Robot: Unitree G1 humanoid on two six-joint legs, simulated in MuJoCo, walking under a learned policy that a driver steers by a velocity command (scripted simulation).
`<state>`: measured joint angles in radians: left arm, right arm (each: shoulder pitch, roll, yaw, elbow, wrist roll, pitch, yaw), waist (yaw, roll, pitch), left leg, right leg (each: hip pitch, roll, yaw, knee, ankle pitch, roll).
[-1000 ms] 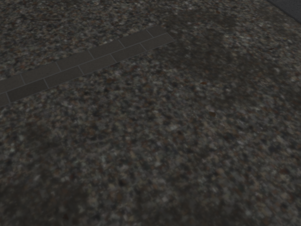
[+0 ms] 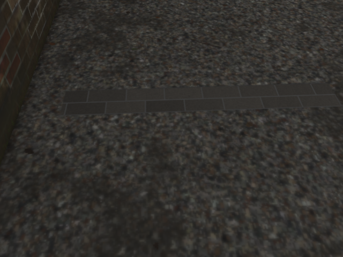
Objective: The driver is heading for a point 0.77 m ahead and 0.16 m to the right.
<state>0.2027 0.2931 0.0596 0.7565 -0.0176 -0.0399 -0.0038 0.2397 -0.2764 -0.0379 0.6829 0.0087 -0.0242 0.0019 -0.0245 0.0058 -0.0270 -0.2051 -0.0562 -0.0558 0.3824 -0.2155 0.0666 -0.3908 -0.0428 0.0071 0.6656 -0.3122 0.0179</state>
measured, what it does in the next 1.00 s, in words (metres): walks ahead: right foot, then left foot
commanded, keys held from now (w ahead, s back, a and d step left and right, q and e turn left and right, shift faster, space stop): w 0.76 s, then w+e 0.24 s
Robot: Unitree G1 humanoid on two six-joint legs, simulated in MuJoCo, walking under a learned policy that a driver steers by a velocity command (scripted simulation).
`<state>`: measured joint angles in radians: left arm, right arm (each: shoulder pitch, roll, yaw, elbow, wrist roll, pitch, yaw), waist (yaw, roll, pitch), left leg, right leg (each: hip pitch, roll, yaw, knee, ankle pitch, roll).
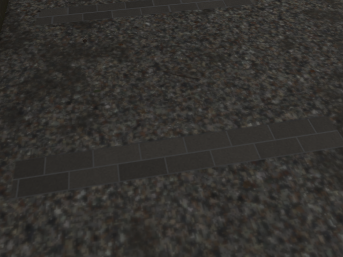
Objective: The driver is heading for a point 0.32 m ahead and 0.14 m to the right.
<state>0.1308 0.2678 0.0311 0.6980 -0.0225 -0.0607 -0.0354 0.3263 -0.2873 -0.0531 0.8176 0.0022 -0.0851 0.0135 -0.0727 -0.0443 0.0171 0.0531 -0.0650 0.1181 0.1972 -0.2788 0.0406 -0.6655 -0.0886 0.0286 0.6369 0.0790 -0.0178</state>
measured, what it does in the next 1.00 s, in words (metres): walks ahead: right foot, then left foot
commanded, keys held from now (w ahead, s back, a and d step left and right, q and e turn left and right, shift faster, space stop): w+e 0.16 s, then no key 0.84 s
